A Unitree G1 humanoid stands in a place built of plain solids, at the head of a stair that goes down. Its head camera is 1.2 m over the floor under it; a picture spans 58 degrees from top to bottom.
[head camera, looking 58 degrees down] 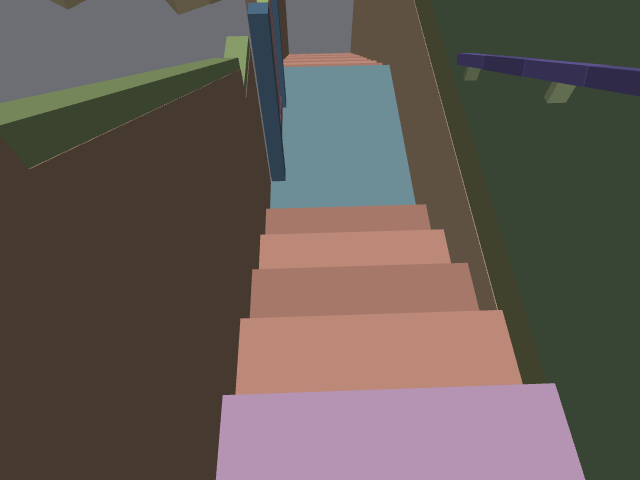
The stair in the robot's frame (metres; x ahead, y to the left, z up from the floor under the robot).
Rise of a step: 0.19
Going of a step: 0.29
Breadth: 0.90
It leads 2 degrees to the left of straight ahead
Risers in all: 5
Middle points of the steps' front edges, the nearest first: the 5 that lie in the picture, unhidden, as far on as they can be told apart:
0.28 -0.19 0.00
0.57 -0.18 -0.19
0.86 -0.17 -0.38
1.15 -0.16 -0.57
1.44 -0.15 -0.76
